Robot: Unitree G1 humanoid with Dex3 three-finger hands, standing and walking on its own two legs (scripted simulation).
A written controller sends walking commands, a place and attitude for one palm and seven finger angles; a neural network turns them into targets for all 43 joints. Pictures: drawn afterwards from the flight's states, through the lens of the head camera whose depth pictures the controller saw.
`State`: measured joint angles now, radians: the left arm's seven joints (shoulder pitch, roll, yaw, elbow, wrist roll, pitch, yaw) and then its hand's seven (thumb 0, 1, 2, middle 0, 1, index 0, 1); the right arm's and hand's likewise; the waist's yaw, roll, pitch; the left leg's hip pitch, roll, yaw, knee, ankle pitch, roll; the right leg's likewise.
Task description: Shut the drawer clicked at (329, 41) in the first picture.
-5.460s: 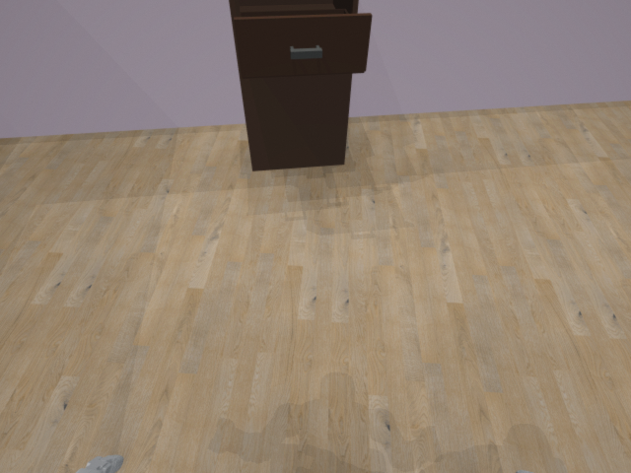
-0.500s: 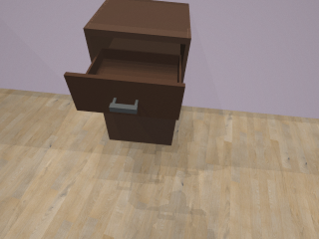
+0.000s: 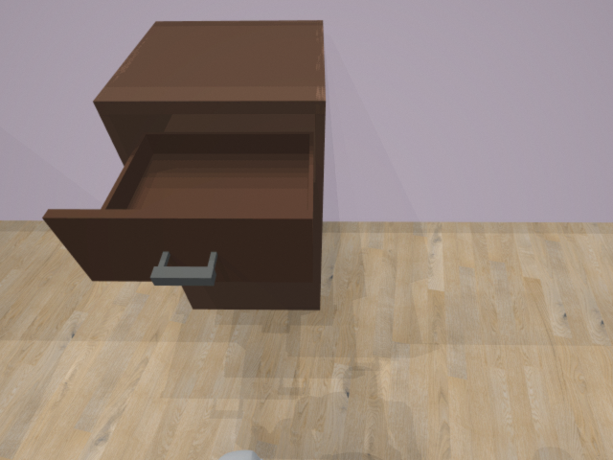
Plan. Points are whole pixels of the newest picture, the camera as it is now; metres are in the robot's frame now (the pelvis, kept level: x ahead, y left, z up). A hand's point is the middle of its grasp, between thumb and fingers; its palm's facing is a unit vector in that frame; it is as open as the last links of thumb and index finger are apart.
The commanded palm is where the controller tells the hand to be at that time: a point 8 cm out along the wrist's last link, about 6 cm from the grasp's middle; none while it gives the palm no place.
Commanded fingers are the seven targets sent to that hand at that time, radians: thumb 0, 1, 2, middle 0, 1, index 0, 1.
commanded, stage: take the last steps up to it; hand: left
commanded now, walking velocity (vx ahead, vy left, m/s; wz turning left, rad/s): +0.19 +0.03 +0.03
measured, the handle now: (186, 266) +0.42 +0.23 -0.04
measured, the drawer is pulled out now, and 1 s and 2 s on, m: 0.30 0.30 0.30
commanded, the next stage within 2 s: come to a stop and stand still in 0.14 s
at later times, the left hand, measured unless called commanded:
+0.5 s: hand out of the picture +0.10 +0.21 -0.17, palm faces +0.05 -0.98 -0.18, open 7.4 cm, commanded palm none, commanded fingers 0.00 0.90 0.90 -0.20 -0.30 -0.20 -0.30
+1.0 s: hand out of the picture +0.11 +0.17 -0.14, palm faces +0.07 -0.96 -0.29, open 7.3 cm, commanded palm none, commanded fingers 0.00 0.90 0.90 -0.20 -0.30 -0.20 -0.30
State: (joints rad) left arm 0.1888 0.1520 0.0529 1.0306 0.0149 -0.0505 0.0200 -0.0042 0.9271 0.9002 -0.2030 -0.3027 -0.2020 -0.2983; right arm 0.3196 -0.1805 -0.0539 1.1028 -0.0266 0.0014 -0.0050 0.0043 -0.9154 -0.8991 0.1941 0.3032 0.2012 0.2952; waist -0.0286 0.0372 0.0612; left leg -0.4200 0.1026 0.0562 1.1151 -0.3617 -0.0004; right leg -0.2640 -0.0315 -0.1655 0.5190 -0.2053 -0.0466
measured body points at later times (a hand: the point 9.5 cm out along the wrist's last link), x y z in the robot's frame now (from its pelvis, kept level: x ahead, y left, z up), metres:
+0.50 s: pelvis +0.10 +0.03 +0.01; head +0.12 +0.05 +0.46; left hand +0.10 +0.26 -0.16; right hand +0.13 -0.20 -0.14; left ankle +0.13 +0.13 -0.73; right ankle +0.10 -0.10 -0.69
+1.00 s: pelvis +0.06 -0.02 +0.01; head +0.08 -0.06 +0.46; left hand +0.10 +0.22 -0.12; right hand +0.10 -0.26 -0.16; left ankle +0.02 +0.15 -0.68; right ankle +0.09 -0.11 -0.73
